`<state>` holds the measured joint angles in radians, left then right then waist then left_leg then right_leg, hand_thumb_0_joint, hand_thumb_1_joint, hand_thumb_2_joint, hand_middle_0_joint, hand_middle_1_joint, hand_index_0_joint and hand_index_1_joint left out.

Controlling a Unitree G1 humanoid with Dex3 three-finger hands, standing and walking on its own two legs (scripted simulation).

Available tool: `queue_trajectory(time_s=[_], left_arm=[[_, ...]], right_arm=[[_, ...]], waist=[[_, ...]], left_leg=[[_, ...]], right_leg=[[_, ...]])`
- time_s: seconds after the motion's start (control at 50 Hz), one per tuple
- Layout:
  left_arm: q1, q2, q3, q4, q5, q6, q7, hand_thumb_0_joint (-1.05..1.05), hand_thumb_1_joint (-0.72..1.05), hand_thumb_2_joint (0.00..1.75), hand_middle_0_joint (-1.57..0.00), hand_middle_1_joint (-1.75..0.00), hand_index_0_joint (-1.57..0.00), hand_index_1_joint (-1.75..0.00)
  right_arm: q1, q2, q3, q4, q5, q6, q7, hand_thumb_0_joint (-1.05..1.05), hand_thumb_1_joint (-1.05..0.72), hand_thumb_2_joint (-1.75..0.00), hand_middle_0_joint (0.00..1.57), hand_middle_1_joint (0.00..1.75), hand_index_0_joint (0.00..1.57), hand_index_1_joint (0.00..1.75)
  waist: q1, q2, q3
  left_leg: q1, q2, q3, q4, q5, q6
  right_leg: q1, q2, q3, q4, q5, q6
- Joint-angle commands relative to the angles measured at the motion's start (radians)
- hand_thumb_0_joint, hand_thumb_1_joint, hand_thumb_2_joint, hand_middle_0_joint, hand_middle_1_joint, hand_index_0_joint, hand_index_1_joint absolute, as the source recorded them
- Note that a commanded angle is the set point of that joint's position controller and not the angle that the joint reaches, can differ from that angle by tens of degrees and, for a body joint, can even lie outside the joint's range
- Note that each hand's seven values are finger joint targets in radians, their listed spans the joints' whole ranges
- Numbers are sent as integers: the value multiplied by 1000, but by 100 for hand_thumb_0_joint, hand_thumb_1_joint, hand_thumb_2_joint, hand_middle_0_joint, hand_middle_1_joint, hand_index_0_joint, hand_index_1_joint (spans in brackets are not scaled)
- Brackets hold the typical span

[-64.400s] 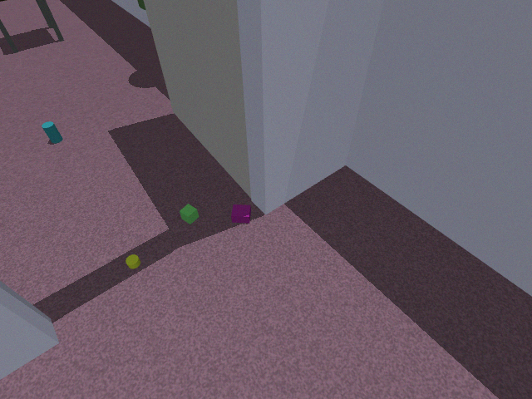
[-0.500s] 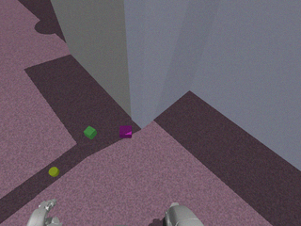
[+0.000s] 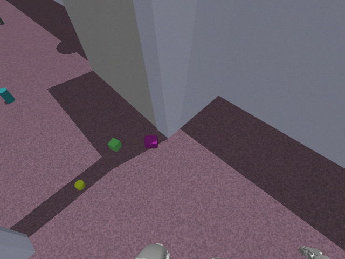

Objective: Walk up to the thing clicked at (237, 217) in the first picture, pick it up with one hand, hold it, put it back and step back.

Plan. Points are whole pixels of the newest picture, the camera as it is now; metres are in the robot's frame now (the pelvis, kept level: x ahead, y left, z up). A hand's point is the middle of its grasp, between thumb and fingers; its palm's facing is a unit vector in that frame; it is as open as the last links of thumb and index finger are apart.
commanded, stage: step back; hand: left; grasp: from above
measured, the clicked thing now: (151, 141) +0.91 +0.22 -0.74
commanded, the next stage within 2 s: stand in 1.64 s
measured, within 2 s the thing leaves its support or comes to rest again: neither
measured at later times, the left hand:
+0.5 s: hand out of the picture -0.10 +0.25 -0.16, palm faces -0.02 -0.92 -0.39, open 7.4 cm
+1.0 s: hand out of the picture -0.19 +0.25 -0.14, palm faces +0.07 -0.92 -0.39, open 7.4 cm
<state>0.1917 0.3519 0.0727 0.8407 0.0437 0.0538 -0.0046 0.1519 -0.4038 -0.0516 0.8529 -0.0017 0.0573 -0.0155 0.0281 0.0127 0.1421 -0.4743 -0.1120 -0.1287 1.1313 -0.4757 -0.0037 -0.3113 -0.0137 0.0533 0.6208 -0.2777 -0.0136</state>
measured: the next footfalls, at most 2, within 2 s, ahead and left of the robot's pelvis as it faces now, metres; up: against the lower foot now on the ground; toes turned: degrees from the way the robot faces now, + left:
left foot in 0.14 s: -0.05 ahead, +0.12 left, +0.00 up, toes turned +2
right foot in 0.50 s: -0.19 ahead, -0.16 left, +0.00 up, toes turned +3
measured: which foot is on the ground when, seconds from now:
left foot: up 0.00-0.12, down 0.14-0.54, up 0.56-0.80, down 0.82-1.00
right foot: down 0.00-0.16, up 0.18-0.48, down 0.50-0.86, up 0.88-1.00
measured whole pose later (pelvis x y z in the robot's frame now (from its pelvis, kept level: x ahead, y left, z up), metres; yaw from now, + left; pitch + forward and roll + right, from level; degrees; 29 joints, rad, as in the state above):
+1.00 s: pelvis -0.24 -0.04 +0.00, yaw +5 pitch -3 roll +1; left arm 0.22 0.42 0.07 0.96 0.03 0.01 -0.03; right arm 0.29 -0.34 -0.05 0.98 -0.05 -0.02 0.02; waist 0.00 -0.04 0.07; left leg -0.18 -0.02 -0.03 0.51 -0.29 0.02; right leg -0.37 -0.02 0.01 0.86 -0.46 -0.03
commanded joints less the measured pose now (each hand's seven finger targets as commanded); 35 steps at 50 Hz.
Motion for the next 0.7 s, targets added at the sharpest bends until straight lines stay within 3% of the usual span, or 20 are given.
queue_trajectory(time_s=[0.0, 0.06, 0.1, 0.12, 0.14, 0.16, 0.18, 0.2, 0.24, 0.26, 0.38, 0.46, 0.48, 0.5, 0.52, 0.54, 0.56, 0.6, 0.62, 0.68], left_arm=[[-77, 253, 72, -129, 7, -29, 35, 0, 90, 90, -20, -30, -20, -30], [-40, 246, 71, -131, 2, -16, 38, 0, 90, 90, -20, -30, -20, -30], [-66, 260, 62, -138, -17, -2, 32, 0, 90, 90, -20, -30, -20, -30], [-54, 239, 49, -144, -20, 7, 28, 0, 90, 90, -20, -30, -20, -30], [-37, 198, 40, -151, -25, 10, 24, 0, 90, 90, -20, -30, -20, -30], [-73, 194, 40, -161, -29, 7, 30, 0, 90, 90, -20, -30, -20, -30], [-149, 235, 60, -169, -18, 7, 41, 0, 90, 90, -20, -30, -20, -30], [-148, 260, 64, -152, -16, 9, 40, 0, 90, 90, -20, -30, -20, -30], [-69, 229, 60, -105, -37, 13, 28, 0, 90, 90, -20, -30, -20, -30], [-33, 236, 63, -93, -35, 14, 24, 0, 90, 90, -20, -30, -20, -30], [-48, 198, 43, -101, -20, -21, 19, 0, 90, 90, -20, -30, -20, -30], [81, 191, 43, -6, -17, -49, 18, 0, 90, 90, -20, -30, -20, -30], [108, 219, 52, 28, -5, -56, 21, 0, 90, 90, -20, -30, -20, -30], [101, 280, 69, 21, 8, -63, 20, 0, 90, 90, -20, -30, -20, -30], [32, 365, 91, -14, 8, -61, 19, 0, 90, 90, -20, -30, -20, -30], [-37, 429, 99, -35, 10, -58, 21, 0, 90, 90, -20, -30, -20, -30], [-116, 395, 91, -47, 4, -60, 23, 0, 90, 90, -20, -30, -20, -30], [-170, 289, 63, -54, 1, -71, 24, 0, 90, 90, -20, -30, -20, -30], [-135, 272, 66, -38, 0, -75, 25, 0, 90, 90, -20, -30, -20, -30], [-29, 296, 75, -10, 9, -86, 17, 0, 90, 90, -20, -30, -20, -30]], right_arm=[[22, -159, -36, -70, -1, -40, -20, 0, -90, -90, 20, 30, 20, 30], [44, -145, -36, -65, -15, -51, -19, 0, -90, -90, 20, 30, 20, 30], [124, -149, -48, -31, -25, -57, -19, 0, -90, -90, 20, 30, 20, 30], [129, -169, -59, -23, -32, -58, -20, 0, -90, -90, 20, 30, 20, 30], [117, -240, -79, -31, -45, -58, -19, 0, -90, -90, 20, 30, 20, 30], [45, -330, -90, -55, -49, -54, -9, 0, -90, -90, 20, 30, 20, 30], [42, -382, -101, -70, -45, -57, -11, 0, -90, -90, 20, 30, 20, 30], [-2, -334, -95, -68, -45, -63, -19, 0, -90, -90, 20, 30, 20, 30], [-71, -233, -58, -80, -51, -63, -24, 0, -90, -90, 20, 30, 20, 30], [-77, -224, -56, -89, -42, -63, -26, 0, -90, -90, 20, 30, 20, 30], [50, -208, -62, -65, -35, -49, -15, 0, -90, -90, 20, 30, 20, 30], [-9, -247, -66, -71, -32, -21, -1, 0, -90, -90, 20, 30, 20, 30], [-16, -221, -59, -72, -27, -15, 1, 0, -90, -90, 20, 30, 20, 30], [-11, -165, -43, -87, -24, -18, 4, 0, -90, -90, 20, 30, 20, 30], [-32, -132, -32, -106, -24, -22, -3, 0, -90, -90, 20, 30, 20, 30], [-71, -188, -57, -90, -27, -20, -18, 0, -90, -90, 20, 30, 20, 30], [-48, -224, -72, -66, -23, -20, -13, 0, -90, -90, 20, 30, 20, 30], [-3, -199, -61, -17, -11, -26, 0, 0, -90, -90, 20, 30, 20, 30], [21, -171, -47, -8, -10, -33, 1, 0, -90, -90, 20, 30, 20, 30], [4, -173, -42, -12, -23, -54, 9, 0, -90, -90, 20, 30, 20, 30]], waist=[[4, -183, -133], [21, -232, -193], [-20, -199, -232], [-18, -156, -232], [-6, 28, -241], [-6, 185, -205], [-76, 249, -179], [-49, 176, -138], [14, 88, -141], [25, 106, -134], [-58, 164, -212], [-10, 202, -276], [4, 141, -275], [-1, -16, -240], [9, -190, -171], [45, -232, -106], [-1, -201, -27], [-44, -95, 0], [-38, -120, -26], [24, -168, -73]], left_leg=[[22, 25, 41, -172, -43, -20], [41, 79, 93, -464, -23, -15], [192, 75, 131, -738, 209, 6], [283, 111, 62, -777, 335, 21], [378, 288, -178, -785, 444, 81], [346, 452, -351, -791, 571, 193], [168, 563, -475, -822, 564, 320], [105, 534, -392, -808, 564, 316], [184, 359, -122, -727, 693, 223], [190, 349, -90, -713, 681, 208], [473, 332, -71, -633, 648, 235], [353, 307, -31, -559, 438, 178], [237, 274, -10, -497, 366, 140], [23, 177, 27, -378, 185, 79], [-119, 49, 50, -293, -66, 15], [25, 96, -39, -142, -116, -9], [79, 122, -65, -72, -55, -4], [29, 39, -40, -48, 68, 0], [2, 31, -28, -80, 88, -5], [-27, 71, 18, -256, 46, -20]], right_leg=[[125, -181, 135, -152, 350, -175], [282, -211, 162, -72, 434, -176], [233, -181, 118, 39, 439, -134], [121, -145, 108, 72, 334, -89], [-64, -52, 41, 193, 84, -38], [-209, 88, -31, 341, -306, -5], [-129, 58, 96, 512, -391, 9], [-96, 52, 145, 601, -346, 4], [-147, 111, 159, 677, -248, -4], [-154, 118, 138, 692, -219, -1], [-150, 56, 32, 237, -254, 46], [119, 54, -73, -254, -57, 6], [217, 34, -18, -275, -3, -16], [276, -89, 224, -266, -65, -58], [160, -274, 443, -327, -219, -148], [-139, -415, 571, -387, -322, -267], [-254, -399, 519, -407, -407, -248], [-121, -217, 223, -319, -177, -165], [-43, -178, 170, -278, -85, -141], [101, -175, 204, -276, -259, -143]])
